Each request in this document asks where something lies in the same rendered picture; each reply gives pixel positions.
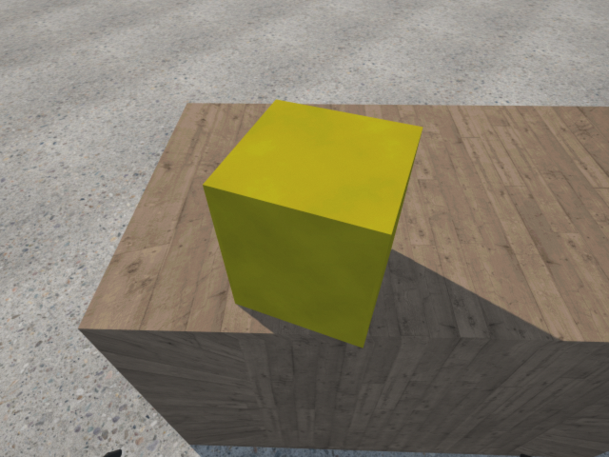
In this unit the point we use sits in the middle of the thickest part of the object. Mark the carton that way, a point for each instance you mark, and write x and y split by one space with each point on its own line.
305 209

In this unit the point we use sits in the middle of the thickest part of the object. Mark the pedestal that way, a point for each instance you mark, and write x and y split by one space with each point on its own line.
490 334

